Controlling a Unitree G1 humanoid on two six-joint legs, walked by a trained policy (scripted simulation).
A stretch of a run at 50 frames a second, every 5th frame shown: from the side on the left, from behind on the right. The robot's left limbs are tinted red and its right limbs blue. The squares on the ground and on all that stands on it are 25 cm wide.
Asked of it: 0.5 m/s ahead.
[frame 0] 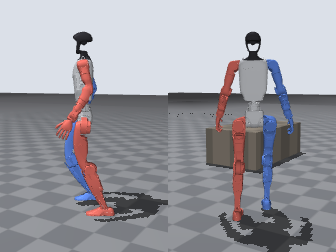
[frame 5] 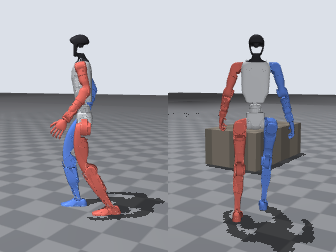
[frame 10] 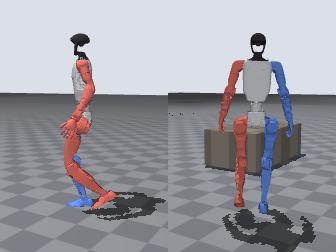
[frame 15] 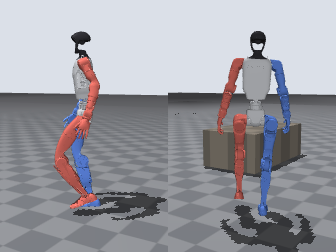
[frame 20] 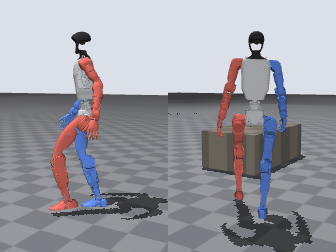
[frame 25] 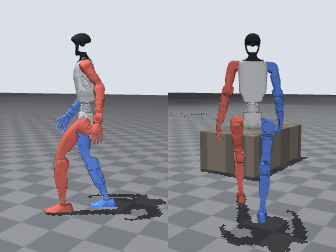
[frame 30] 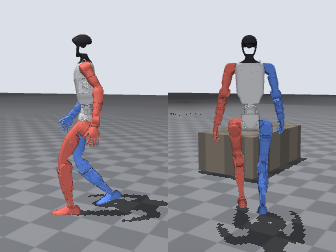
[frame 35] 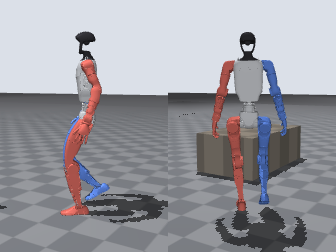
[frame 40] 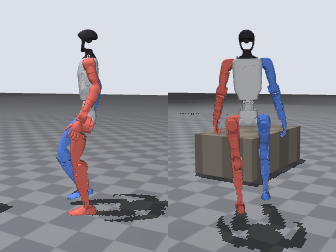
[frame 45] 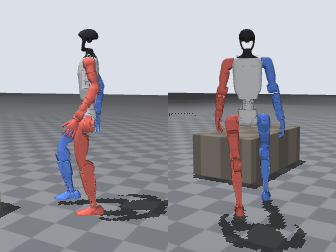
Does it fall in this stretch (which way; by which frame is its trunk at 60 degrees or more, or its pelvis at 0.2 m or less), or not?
no
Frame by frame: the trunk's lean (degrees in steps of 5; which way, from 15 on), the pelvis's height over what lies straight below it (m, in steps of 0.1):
0: 0, 0.8
5: 5, 0.8
10: 5, 0.8
15: 5, 0.8
20: 5, 0.8
25: 5, 0.8
30: 5, 0.8
35: 0, 0.8
40: 0, 0.8
45: 0, 0.8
